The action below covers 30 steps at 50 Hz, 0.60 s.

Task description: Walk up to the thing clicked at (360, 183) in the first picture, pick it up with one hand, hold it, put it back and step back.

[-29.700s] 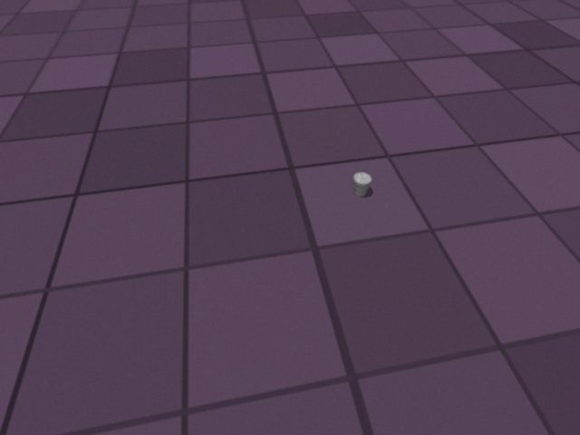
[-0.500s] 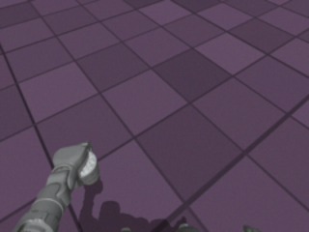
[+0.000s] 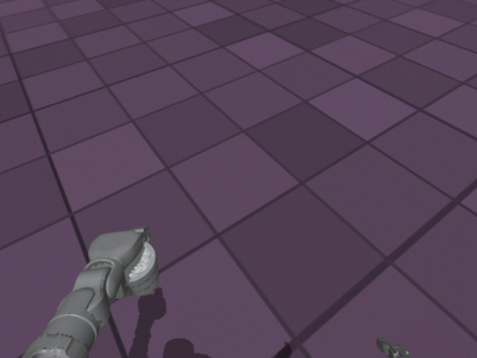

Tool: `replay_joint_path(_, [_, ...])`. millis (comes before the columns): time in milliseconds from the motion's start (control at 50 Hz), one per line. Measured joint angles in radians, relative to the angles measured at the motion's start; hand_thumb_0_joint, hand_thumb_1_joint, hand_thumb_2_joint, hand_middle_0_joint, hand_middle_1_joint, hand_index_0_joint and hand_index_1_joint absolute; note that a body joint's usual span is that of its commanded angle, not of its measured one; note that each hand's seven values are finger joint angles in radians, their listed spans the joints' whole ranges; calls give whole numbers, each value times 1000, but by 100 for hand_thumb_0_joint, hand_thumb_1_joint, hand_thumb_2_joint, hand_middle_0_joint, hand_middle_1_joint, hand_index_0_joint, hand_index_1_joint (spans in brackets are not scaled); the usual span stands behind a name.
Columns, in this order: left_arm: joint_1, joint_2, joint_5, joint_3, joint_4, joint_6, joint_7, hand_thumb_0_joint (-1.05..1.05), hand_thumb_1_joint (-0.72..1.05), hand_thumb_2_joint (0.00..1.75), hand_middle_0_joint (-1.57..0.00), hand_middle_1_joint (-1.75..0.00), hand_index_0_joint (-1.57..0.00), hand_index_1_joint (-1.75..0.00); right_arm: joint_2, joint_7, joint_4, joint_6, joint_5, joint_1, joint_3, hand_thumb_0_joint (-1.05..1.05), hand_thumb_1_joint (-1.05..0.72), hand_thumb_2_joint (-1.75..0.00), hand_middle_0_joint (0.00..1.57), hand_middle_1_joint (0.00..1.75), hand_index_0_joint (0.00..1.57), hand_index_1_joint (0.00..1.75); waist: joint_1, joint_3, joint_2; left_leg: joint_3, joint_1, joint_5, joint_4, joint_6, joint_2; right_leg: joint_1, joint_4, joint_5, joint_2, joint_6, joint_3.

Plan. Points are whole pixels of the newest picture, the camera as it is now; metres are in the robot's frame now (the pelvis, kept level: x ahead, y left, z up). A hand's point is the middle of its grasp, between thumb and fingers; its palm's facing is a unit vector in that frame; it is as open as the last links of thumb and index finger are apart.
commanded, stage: hold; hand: left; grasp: from above
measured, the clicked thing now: (138, 272) +0.32 +0.21 -0.10
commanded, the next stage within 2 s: crouch in 1.54 s
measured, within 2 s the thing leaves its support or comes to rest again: neither
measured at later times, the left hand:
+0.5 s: hand (120, 281) +0.28 +0.22 -0.03, palm faces -0.45 -0.05 -0.89, open 11.2 cm
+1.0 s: hand (120, 277) +0.28 +0.21 -0.02, palm faces -0.44 -0.05 -0.90, open 11.2 cm
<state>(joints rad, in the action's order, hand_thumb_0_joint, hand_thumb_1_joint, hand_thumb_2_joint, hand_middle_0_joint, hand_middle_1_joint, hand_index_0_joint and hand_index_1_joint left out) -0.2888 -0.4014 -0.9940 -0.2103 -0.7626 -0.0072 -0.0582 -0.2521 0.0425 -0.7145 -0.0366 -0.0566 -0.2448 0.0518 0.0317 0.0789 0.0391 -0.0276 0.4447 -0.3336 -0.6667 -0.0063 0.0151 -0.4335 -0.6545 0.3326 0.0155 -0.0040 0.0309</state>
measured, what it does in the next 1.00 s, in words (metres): stands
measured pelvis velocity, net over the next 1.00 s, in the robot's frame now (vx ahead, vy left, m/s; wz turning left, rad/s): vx -0.02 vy -0.01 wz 0.00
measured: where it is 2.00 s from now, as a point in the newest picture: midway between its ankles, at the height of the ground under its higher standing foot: outside the picture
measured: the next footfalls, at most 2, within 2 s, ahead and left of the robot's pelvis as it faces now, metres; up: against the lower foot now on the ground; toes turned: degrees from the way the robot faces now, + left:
none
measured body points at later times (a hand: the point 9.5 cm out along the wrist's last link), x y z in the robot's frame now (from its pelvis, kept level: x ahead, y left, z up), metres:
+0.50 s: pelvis -0.02 +0.00 +0.01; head +0.00 -0.02 +0.46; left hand +0.30 +0.22 +0.02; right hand +0.11 -0.26 -0.11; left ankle +0.00 +0.11 -0.72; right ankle +0.00 -0.12 -0.72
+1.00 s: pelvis -0.02 -0.01 +0.01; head -0.01 -0.03 +0.46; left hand +0.30 +0.21 +0.04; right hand +0.13 -0.26 -0.10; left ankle +0.00 +0.11 -0.72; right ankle +0.00 -0.12 -0.72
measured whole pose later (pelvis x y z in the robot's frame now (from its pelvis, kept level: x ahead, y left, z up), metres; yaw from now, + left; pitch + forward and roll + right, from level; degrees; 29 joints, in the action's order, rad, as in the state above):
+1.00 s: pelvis -0.02 -0.01 +0.01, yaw +0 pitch +1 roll +0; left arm -0.23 -0.41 -0.97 -0.23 -0.59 0.00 0.04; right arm -0.25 0.07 -0.69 -0.05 -0.08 -0.17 0.02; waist -0.01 0.01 0.05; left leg -0.03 0.28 -0.23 -0.49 0.00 0.01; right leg -0.28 -0.51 0.25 0.01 0.00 0.04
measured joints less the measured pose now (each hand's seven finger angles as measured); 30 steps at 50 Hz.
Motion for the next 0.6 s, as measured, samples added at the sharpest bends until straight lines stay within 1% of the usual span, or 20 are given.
replay_joint_path(320, [30,-8,11,-10,73,9,53,-2,-15,89,-63,-108,-37,-95,2,9,17,-12,-8,23,-16,1,-91,-90,21,30,21,30,-19,-39,5,-7,-75,51,78,-1,-4,67,66,-46,-4,-1,7])
replay_joint_path(600, [39,-10,14,-13,102,14,64,-3,-15,89,-62,-110,-37,-96,-3,17,18,-12,-13,43,-22,1,-92,-90,20,30,21,30,-28,-53,9,-7,-116,80,121,2,-3,105,102,-72,-3,2,8])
